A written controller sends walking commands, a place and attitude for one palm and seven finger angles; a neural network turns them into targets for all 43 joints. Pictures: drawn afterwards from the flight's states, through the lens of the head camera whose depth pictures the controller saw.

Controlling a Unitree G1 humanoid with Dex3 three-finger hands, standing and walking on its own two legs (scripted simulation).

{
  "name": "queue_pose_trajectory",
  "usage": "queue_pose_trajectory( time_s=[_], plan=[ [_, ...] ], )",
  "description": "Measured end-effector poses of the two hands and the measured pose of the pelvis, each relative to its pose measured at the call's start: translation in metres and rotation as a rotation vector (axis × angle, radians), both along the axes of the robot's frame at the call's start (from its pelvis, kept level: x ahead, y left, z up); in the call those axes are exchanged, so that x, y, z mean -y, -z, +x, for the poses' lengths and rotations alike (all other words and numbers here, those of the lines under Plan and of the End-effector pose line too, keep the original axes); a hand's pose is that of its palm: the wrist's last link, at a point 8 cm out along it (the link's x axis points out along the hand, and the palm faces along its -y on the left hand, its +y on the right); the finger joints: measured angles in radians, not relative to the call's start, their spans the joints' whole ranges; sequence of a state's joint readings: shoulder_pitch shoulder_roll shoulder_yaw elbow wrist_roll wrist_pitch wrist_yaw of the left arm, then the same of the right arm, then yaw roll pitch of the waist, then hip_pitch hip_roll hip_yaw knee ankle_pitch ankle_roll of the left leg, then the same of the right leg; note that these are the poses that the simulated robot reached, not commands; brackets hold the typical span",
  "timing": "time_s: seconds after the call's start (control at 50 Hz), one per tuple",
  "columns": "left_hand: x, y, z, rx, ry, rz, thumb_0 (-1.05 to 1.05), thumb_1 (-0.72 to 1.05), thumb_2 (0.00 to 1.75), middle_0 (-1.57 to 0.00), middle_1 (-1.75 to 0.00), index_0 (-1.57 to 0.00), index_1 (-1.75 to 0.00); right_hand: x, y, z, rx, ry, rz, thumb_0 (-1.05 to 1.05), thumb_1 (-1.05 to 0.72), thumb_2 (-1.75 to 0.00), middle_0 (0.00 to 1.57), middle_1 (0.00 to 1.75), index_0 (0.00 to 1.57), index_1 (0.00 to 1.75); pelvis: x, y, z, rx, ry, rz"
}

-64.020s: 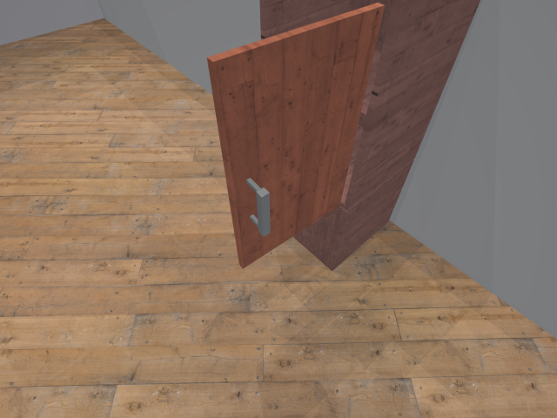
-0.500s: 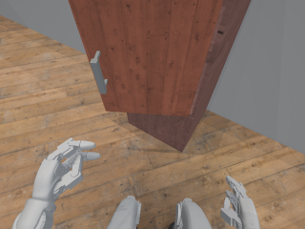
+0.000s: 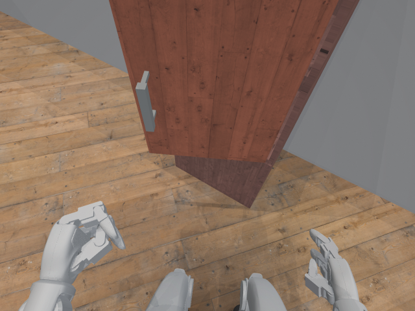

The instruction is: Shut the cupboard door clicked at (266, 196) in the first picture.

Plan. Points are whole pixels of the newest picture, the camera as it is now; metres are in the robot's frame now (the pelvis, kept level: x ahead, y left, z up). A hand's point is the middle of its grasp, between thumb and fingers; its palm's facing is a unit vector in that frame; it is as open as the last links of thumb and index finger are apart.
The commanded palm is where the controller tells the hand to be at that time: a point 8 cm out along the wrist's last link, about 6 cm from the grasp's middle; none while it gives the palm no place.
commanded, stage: raise the hand and make a fist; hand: left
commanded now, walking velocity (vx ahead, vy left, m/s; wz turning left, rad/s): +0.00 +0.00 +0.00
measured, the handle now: (148, 102) +0.54 +0.19 +0.03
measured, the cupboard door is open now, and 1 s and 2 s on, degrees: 28 28 28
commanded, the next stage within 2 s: bring the fist close to the handle in 0.74 s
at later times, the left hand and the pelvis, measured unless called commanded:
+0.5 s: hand (121, 233) +0.24 +0.17 +0.05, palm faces -0.01 -1.00 -0.03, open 3.1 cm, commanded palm +0.21 +0.22 +0.05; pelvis +0.01 -0.02 +0.00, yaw +0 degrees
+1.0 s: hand (128, 225) +0.25 +0.16 +0.04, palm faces -0.01 -1.00 -0.04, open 3.1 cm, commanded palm +0.25 +0.21 +0.05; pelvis +0.01 -0.02 -0.01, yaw +0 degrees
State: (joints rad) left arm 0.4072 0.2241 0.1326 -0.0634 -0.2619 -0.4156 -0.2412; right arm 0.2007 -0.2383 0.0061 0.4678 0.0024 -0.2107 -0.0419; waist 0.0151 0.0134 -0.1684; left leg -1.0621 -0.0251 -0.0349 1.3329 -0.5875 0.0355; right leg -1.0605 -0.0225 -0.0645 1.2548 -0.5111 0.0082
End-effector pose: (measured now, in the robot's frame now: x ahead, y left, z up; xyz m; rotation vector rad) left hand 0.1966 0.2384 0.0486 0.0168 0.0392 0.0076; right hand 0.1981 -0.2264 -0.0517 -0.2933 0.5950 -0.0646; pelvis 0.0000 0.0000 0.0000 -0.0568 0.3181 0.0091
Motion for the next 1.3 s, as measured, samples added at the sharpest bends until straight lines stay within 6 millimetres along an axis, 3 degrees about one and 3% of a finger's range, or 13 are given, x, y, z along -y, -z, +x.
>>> queue_pose_trajectory(
  time_s=[0.18, 0.6, 0.92, 1.08, 1.3],
  plan=[
    [0.000, -0.001, 0.006, -0.014, 0.001, 0.007, 0.02, 0.90, 0.90, -1.24, -1.44, -1.25, -1.44, -0.011, 0.003, 0.011, -0.015, -0.033, 0.030, 0.01, -0.91, -0.89, 0.20, 0.30, 0.21, 0.30, 0.004, 0.000, 0.006, -0.009, -0.005, -0.004],
    [0.023, -0.001, 0.020, -0.016, 0.021, 0.015, 0.02, 0.90, 0.90, -1.29, -1.50, -1.30, -1.50, 0.036, 0.019, -0.018, -0.104, 0.071, 0.008, 0.01, -0.91, -0.89, 0.20, 0.30, 0.20, 0.30, 0.023, 0.001, 0.011, -0.018, 0.007, 0.019],
    [0.026, 0.001, 0.020, -0.005, 0.015, 0.016, 0.02, 0.90, 0.90, -1.30, -1.50, -1.30, -1.50, 0.031, 0.019, -0.006, -0.079, 0.046, 0.023, 0.01, -0.91, -0.89, 0.20, 0.30, 0.20, 0.30, 0.026, 0.003, 0.011, -0.018, 0.005, 0.021],
    [0.022, 0.006, 0.055, 0.032, 0.032, 0.009, 0.02, 0.90, 0.90, -1.30, -1.50, -1.30, -1.50, 0.027, 0.027, -0.009, -0.106, 0.034, 0.010, 0.01, -0.91, -0.89, 0.20, 0.30, 0.20, 0.30, 0.023, 0.007, 0.008, -0.029, 0.001, 0.014],
    [0.026, 0.002, 0.106, 0.029, 0.034, 0.004, 0.02, 0.90, 0.90, -1.30, -1.50, -1.30, -1.50, 0.029, 0.028, -0.036, -0.197, 0.081, 0.010, 0.01, -0.91, -0.89, 0.20, 0.30, 0.20, 0.30, 0.016, -0.003, 0.008, -0.032, 0.010, 0.020]
  ],
)
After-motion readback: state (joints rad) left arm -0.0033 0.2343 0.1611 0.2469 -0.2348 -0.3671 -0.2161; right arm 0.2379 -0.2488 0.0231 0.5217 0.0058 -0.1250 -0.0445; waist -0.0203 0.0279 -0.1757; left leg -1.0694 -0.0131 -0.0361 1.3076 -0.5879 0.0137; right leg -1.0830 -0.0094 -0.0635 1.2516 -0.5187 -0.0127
